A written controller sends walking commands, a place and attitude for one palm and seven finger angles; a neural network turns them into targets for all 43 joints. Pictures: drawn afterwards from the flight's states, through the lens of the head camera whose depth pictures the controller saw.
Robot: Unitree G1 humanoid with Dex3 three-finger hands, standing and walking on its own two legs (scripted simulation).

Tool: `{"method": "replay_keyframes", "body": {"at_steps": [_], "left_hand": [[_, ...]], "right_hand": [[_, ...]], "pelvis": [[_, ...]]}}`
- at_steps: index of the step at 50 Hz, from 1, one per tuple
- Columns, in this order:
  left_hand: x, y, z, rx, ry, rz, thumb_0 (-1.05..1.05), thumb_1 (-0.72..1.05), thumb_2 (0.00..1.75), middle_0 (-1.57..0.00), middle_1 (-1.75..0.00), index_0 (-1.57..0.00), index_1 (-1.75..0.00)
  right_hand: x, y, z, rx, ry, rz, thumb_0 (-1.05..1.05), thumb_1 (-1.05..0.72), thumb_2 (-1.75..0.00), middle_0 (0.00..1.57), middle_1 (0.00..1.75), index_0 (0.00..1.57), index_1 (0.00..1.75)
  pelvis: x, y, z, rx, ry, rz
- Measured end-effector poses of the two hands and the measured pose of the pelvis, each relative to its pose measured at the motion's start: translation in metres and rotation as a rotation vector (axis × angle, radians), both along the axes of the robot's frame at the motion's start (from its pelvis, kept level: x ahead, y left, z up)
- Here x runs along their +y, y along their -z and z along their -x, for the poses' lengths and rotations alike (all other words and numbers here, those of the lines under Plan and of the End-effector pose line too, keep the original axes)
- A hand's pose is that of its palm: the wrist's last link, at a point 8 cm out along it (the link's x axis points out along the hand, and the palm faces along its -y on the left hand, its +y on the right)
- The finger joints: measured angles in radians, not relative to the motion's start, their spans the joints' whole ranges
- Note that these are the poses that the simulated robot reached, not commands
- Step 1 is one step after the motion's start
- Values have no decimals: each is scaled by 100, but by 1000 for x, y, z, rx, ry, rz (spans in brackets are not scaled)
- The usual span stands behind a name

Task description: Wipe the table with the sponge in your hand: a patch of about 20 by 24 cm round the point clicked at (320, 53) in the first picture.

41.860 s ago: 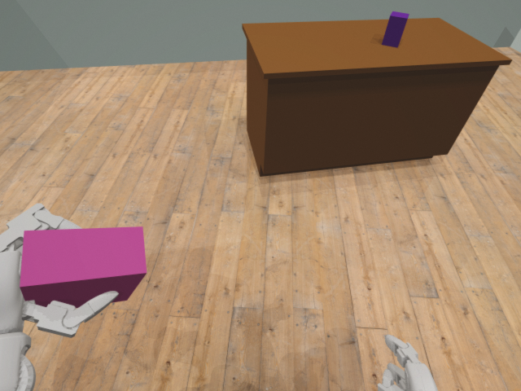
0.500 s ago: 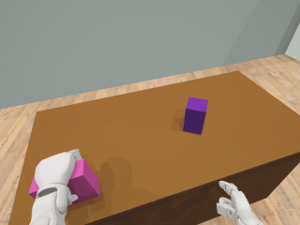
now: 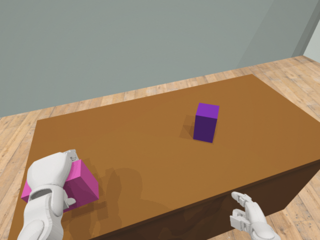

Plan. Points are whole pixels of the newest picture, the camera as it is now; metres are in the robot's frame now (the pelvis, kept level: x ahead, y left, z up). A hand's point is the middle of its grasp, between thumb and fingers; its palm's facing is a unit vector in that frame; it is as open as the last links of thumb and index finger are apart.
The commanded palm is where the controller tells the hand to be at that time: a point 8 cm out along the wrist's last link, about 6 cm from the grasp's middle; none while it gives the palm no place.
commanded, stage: bring the sponge back beside the body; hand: left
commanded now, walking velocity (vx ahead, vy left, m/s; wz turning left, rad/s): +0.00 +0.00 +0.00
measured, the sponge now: (67, 192) +0.20 +0.28 +0.02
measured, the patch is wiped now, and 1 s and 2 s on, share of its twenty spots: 1.00 1.00 1.00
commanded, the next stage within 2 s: step back with the hand held close in 1.68 s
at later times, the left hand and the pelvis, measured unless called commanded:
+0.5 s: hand (63, 179) +0.21 +0.28 +0.07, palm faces +0.05 -0.18 -0.98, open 9.6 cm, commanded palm +0.17 +0.28 +0.15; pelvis +0.00 +0.01 +0.00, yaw +0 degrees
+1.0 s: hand (56, 181) +0.19 +0.27 +0.10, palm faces +0.08 -0.15 -0.99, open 9.6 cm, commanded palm +0.15 +0.28 +0.17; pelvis -0.01 +0.00 +0.00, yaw +0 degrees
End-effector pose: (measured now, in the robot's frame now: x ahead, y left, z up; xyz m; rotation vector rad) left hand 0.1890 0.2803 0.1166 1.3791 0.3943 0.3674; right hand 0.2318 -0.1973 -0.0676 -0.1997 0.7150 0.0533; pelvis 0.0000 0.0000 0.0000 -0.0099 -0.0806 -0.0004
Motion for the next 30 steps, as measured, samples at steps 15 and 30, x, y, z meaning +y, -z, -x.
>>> {"method": "replay_keyframes", "body": {"at_steps": [15,30], "left_hand": [[-6,-9,-7,-51,83,-18,0,-50,109,-78,-138,-79,-139],[-5,-14,8,-39,58,23,0,-50,109,-78,-138,-79,-140]], "right_hand": [[2,0,1,-6,12,15,1,-90,-90,20,30,23,32],[3,-1,1,2,4,17,1,-90,-90,20,30,21,31]], "pelvis": [[5,0,-2,1,3,3],[8,0,2,-9,1,1]]}}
